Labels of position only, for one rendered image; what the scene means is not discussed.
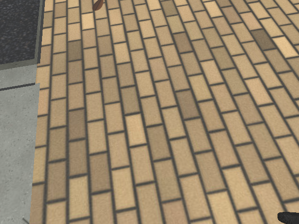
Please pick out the right robot hand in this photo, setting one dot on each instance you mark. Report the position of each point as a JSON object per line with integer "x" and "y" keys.
{"x": 288, "y": 217}

